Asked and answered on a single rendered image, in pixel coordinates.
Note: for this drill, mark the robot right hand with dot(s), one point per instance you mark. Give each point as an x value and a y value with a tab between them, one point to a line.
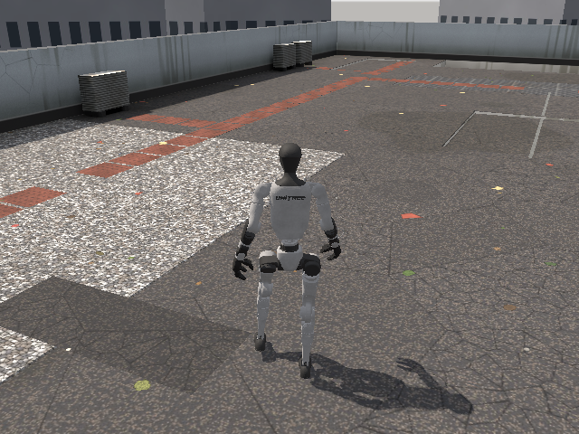
336	253

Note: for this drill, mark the left robot upper arm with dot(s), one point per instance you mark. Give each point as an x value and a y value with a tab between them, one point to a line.
261	191

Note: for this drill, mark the right robot upper arm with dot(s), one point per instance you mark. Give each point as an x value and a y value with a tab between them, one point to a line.
322	202

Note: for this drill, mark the right robot forearm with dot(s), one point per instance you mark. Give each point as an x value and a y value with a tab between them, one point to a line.
332	236

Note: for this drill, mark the left robot forearm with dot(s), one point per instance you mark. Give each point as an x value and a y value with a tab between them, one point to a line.
245	243

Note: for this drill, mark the robot right foot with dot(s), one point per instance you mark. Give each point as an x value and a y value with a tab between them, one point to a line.
304	369

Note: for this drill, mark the robot left hand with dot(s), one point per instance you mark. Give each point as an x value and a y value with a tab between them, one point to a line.
237	266

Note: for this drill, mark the robot torso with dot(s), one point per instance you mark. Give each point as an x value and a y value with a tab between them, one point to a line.
290	206

